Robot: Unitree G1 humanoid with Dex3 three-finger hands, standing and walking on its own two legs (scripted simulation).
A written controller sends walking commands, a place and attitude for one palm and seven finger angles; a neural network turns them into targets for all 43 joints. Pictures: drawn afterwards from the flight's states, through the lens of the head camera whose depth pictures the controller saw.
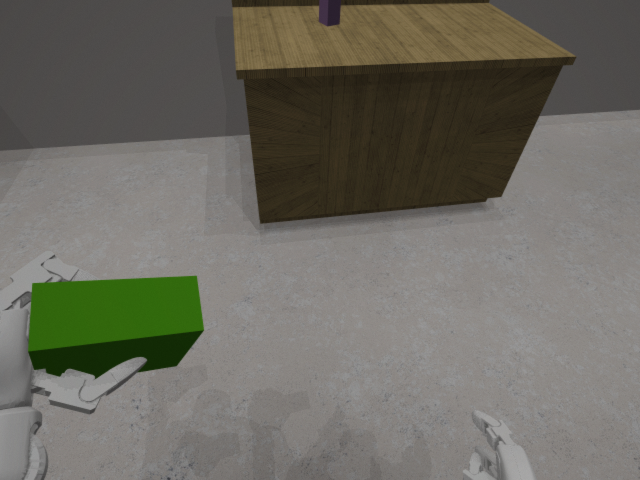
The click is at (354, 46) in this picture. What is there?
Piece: table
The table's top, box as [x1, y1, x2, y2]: [232, 3, 576, 79]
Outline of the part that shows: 576,56 489,3 341,5 340,23 332,26 326,26 318,21 318,6 232,7 237,79 572,64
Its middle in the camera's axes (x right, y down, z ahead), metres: +0.26 -0.80 +1.51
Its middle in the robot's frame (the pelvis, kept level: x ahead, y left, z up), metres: +1.68 -0.15 -0.03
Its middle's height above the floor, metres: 0.74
